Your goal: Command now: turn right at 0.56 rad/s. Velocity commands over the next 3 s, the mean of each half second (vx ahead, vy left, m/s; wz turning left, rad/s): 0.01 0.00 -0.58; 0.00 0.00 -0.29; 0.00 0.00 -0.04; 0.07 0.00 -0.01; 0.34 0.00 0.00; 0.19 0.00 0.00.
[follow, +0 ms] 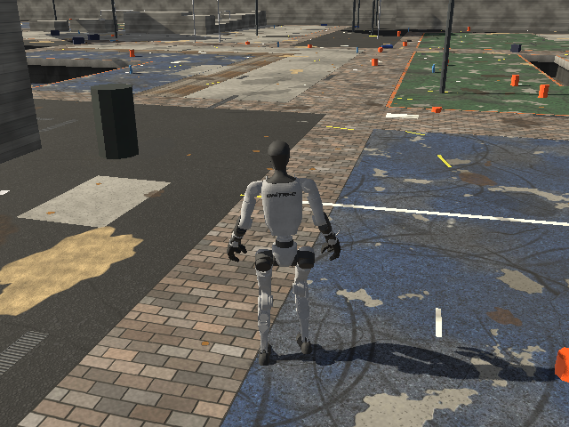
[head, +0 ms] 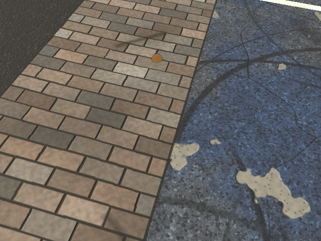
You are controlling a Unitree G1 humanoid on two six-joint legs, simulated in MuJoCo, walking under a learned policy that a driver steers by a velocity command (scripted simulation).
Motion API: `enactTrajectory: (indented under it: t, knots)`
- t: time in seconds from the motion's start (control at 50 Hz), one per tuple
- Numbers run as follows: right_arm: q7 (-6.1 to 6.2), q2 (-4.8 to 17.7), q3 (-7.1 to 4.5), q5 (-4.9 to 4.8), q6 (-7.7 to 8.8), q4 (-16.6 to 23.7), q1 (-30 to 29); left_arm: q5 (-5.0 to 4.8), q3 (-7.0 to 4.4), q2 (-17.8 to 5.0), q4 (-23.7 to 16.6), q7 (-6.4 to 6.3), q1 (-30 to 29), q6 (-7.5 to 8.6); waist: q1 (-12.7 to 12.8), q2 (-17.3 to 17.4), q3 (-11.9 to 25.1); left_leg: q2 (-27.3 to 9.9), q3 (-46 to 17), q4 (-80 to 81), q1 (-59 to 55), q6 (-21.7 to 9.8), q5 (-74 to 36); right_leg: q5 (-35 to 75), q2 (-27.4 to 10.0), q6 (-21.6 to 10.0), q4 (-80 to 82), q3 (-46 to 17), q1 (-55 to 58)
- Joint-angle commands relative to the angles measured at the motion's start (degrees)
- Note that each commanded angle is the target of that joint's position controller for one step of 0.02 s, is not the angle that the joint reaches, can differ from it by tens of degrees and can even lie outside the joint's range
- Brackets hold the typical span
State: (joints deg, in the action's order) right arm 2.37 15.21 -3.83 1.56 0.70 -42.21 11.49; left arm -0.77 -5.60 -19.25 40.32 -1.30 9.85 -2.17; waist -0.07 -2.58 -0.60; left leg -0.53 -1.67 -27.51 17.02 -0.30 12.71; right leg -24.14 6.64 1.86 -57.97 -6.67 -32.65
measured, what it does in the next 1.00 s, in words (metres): steps on the spot, turning right: right foot, then left foot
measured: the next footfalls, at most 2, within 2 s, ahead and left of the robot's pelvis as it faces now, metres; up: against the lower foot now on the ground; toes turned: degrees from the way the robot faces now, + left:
right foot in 0.32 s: +0.01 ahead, -0.15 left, +0.00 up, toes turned -19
left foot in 0.76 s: +0.11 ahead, +0.07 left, +0.00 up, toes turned -26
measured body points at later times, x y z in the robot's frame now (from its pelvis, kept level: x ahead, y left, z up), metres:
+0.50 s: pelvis +0.00 -0.04 +0.00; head +0.03 -0.08 +0.45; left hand +0.23 +0.18 -0.07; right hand +0.05 -0.37 -0.11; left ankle +0.04 +0.11 -0.66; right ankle -0.02 -0.14 -0.74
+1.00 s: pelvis +0.02 -0.02 -0.01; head +0.03 -0.02 +0.44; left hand +0.26 +0.16 -0.11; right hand +0.06 -0.32 -0.10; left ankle +0.07 +0.08 -0.74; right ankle -0.03 -0.14 -0.74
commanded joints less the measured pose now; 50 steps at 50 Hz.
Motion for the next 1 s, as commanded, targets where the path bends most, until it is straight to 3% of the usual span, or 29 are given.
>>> enactTrajectory:
  t: [0.02,0.08,0.14,0.24,0.28,0.3,0.32,0.34,0.36,0.38,0.4,0.42,0.44,0.48,0.56,0.68,0.72,0.74,0.76,0.78,0.8,0.82,0.86,0.88,0.92,1.0]
  knots:
    - [0.51,7.0,-1.25,-0.72,0.61,5.6,-5.1,-0.15,-1.41,-4.0,-2.4,-0.04,3.7,-0.72,1.7,9.4,2.5,-13.1,-8.4,8.6,-6.5,-9.7,-18.9,1.8,-3.5,2.9,-13.1,1.5,-5.7]
    - [0.99,8.2,-1.77,-0.41,-0.27,4.9,-0.9,-0.72,-0.44,-2.4,-5.9,0.39,-1.9,-0.58,-1.8,11.7,2.7,-13.7,-6.0,8.5,-12.8,-11.3,-20.5,3.9,-5.8,4.6,-4.8,3.8,-7.7]
    - [0.88,10.6,-2.73,-0.71,-0.76,4.9,-0.3,-0.44,0.25,-1.5,-7.8,1.30,-3.4,-0.48,-2.8,12.9,4.7,-15.7,-4.1,7.8,-13.9,-12.1,-22.1,2.2,-7.9,4.4,3.8,5.9,-2.2]
    - [-0.38,12.4,-3.65,-2.04,-0.74,4.9,-1.3,-0.55,-0.33,-2.8,-9.1,2.43,-2.5,-1.08,-2.3,14.3,5.0,-17.8,-1.5,5.7,-11.6,-11.3,-22.8,2.9,-7.2,1.0,17.1,10.2,7.9]
    - [-0.54,12.1,-3.68,-3.27,-0.63,4.6,-2.7,-0.51,-0.77,-2.5,-8.2,2.78,1.0,-1.21,0.3,13.4,5.3,-16.9,1.0,1.1,-9.7,-8.3,-20.9,11.0,-5.7,-2.0,29.1,11.9,15.0]
    - [-0.72,10.3,-3.28,-3.28,-0.39,3.4,-0.1,-0.34,-1.42,-3.7,-7.4,2.36,3.5,-1.17,0.9,10.4,6.0,-15.0,3.9,-3.8,-5.6,-4.8,-16.2,17.7,-4.9,-3.9,35.1,10.4,22.2]
    - [-1.01,7.4,-2.51,-1.33,-0.22,3.7,1.4,-0.40,-2.96,-9.1,-7.6,1.55,5.8,-0.94,0.4,-1.8,7.4,-10.0,9.5,-17.4,6.7,0.8,-0.8,35.5,-14.4,-7.6,36.6,-3.4,33.5]
    - [-0.92,4.8,-1.25,1.07,0.01,7.4,-1.8,0.95,-3.56,-14.5,-9.3,1.25,5.4,-0.39,0.3,-16.3,7.0,-1.8,8.5,-31.4,23.6,5.2,26.8,53.7,-28.5,-19.3,34.7,-22.3,36.9]
    - [-0.55,8.1,-2.17,-0.14,0.25,8.0,-6.2,2.38,-2.90,-11.7,-9.0,1.80,7.5,0.94,5.0,-10.1,11.2,-1.2,-0.3,-40.5,23.8,5.1,27.5,48.9,-29.5,-24.2,36.7,-22.7,34.1]
    - [-0.43,9.3,-2.63,-1.51,0.00,7.8,-6.7,2.29,-2.15,-10.2,-8.6,1.80,4.8,1.82,3.1,-7.4,8.1,-2.1,-1.7,-42.7,24.4,4.3,22.6,43.5,-25.7,-21.2,37.1,-17.2,31.6]
    - [-0.02,9.3,-2.91,-1.43,-0.27,6.7,-5.6,1.17,-1.89,-8.8,-8.7,1.37,1.3,2.05,1.3,-4.8,6.3,-2.7,-2.2,-41.1,24.6,4.1,17.3,38.4,-22.0,-17.6,37.0,-13.4,29.5]
    - [0.43,9.7,-3.13,-0.91,-0.59,6.2,-5.1,0.14,-1.26,-7.2,-9.1,0.99,-1.1,1.82,0.4,-4.3,5.4,-2.9,-2.5,-39.4,24.0,4.3,13.9,36.9,-20.3,-15.6,37.0,-11.8,27.6]
    - [0.45,9.6,-3.20,-0.58,-0.68,5.9,-4.1,0.01,-0.92,-6.9,-9.3,0.65,-2.4,1.52,-0.6,-4.5,5.5,-2.1,-2.1,-39.5,21.2,4.7,11.2,38.3,-18.8,-15.2,37.1,-10.5,24.8]
    - [0.07,8.2,-2.87,-0.83,-0.48,5.5,-2.5,0.56,-0.80,-6.9,-9.4,0.15,-2.4,1.14,-1.2,-4.5,6.9,-0.6,-1.6,-37.3,18.5,5.2,7.9,37.0,-17.5,-15.3,37.3,-9.8,23.7]
    - [-0.36,6.3,-1.88,-1.15,-0.19,6.0,-4.6,0.30,-1.06,-7.7,-8.9,-0.51,-1.3,0.83,0.2,-5.2,6.8,0.3,-2.2,-24.4,15.9,5.5,5.7,29.1,-16.7,-14.9,36.7,-11.9,24.4]
    - [-1.69,6.8,-1.65,-1.87,0.34,6.7,-4.9,0.76,-0.28,-7.0,-8.2,0.43,-1.3,0.40,1.7,-6.8,5.7,0.6,-1.0,-12.7,6.0,3.9,8.2,27.1,-17.2,-15.1,34.6,-16.5,20.8]
    - [-2.23,5.8,-1.46,-1.79,0.90,6.3,-2.7,0.28,0.42,-5.7,-8.0,0.46,-2.9,0.32,-0.5,-6.1,5.4,0.9,-0.2,-1.4,-0.3,2.5,1.5,26.8,-15.5,-13.2,32.6,-16.6,19.6]
    - [-2.37,5.9,-1.37,-1.16,1.23,6.2,-1.8,0.23,0.93,-4.4,-7.6,0.37,-2.1,0.47,-1.2,-4.8,5.4,-0.4,-1.3,5.3,-5.4,1.3,-6.4,23.1,-13.7,-10.7,32.0,-16.1,17.7]
    - [-2.14,9.0,-1.78,-0.01,1.41,6.9,-1.1,1.22,1.58,-2.4,-7.5,0.29,0.1,0.89,0.1,0.9,6.8,-7.6,-7.5,6.0,-11.0,-1.0,-16.4,14.7,-10.4,-7.1,27.6,-13.0,14.4]
    - [-1.92,11.8,-2.09,0.73,1.22,7.0,-3.5,1.54,1.69,-1.5,-7.0,0.49,3.9,1.48,4.6,12.3,5.9,-14.4,-14.8,5.6,-10.9,-7.3,-25.2,1.7,-3.4,-3.6,22.5,-4.6,10.4]
    - [-2.02,7.8,-0.99,0.69,1.30,6.9,-4.6,1.92,1.35,-3.2,-7.2,0.29,2.3,1.71,3.4,15.3,6.2,-17.6,-18.8,7.7,-6.1,-12.6,-20.7,-2.0,-4.8,-1.2,21.8,-2.0,13.0]
    - [-2.14,6.0,-0.36,0.26,1.45,7.3,-6.4,1.63,0.81,-4.6,-6.9,0.16,0.9,1.60,2.9,13.6,4.9,-15.2,-16.7,7.7,-5.3,-11.7,-16.3,0.9,-5.9,-0.4,22.5,-1.3,14.9]
    - [-2.13,7.1,-0.52,-0.64,1.56,7.0,-5.9,1.86,1.06,-2.9,-6.6,0.19,-1.0,0.85,1.9,12.8,4.2,-10.2,-11.9,6.5,-5.0,-7.0,-9.4,9.2,-6.2,-0.2,27.4,-0.9,17.4]
    - [-2.07,6.7,-0.28,-0.72,1.71,6.8,-5.6,1.96,1.26,-2.2,-6.5,0.45,-0.8,0.54,1.9,12.2,4.1,-9.0,-10.5,5.9,-4.0,-5.4,-6.9,12.6,-7.0,-0.4,29.1,-1.3,19.4]
    - [-2.22,6.5,0.02,-0.32,1.67,7.0,-3.8,1.75,1.23,-2.4,-5.8,0.91,-0.2,0.43,0.7,7.9,2.4,-5.4,-6.4,5.3,-1.9,-2.6,0.1,13.8,-6.8,-2.2,29.3,-1.7,19.8]
    - [-2.27,5.5,0.42,-0.56,1.54,7.8,-3.6,1.65,1.27,-1.6,-4.9,1.07,0.0,1.32,0.0,3.4,1.7,-3.5,-3.6,1.9,-3.7,-1.8,-0.8,15.0,-7.7,-3.2,30.9,-3.0,17.7]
